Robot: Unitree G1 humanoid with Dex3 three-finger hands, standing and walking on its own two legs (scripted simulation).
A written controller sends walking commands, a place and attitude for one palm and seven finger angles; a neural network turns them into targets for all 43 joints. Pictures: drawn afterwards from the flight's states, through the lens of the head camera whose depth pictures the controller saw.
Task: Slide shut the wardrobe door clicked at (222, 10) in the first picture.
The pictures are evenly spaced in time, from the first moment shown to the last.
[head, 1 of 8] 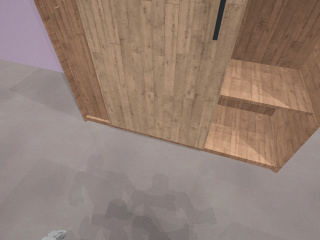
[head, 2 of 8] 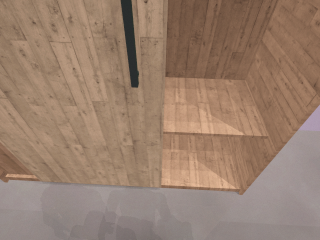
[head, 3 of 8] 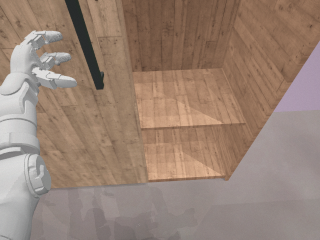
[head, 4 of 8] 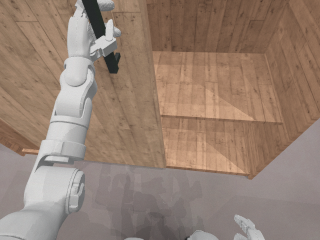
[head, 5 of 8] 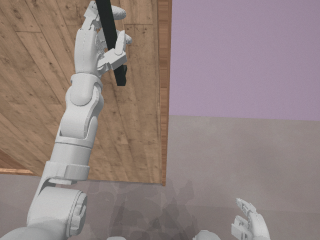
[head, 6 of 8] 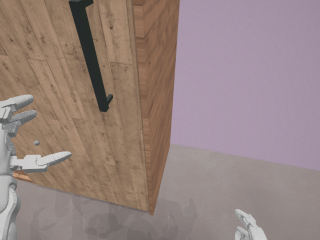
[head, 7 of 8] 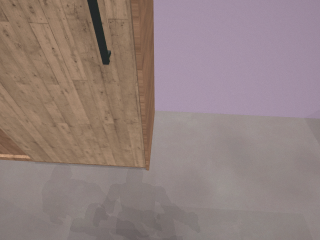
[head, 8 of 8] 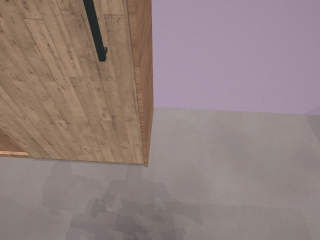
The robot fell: no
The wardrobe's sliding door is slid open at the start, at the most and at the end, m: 0.50 0.50 0.00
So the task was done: yes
